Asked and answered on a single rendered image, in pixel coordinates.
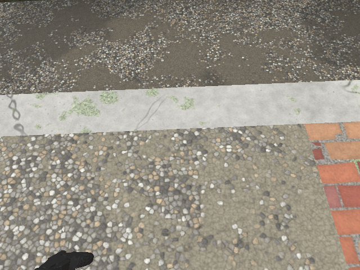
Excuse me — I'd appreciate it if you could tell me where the robot left hand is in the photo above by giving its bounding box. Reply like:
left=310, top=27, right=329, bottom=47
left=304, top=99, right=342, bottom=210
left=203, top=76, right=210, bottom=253
left=35, top=250, right=94, bottom=270

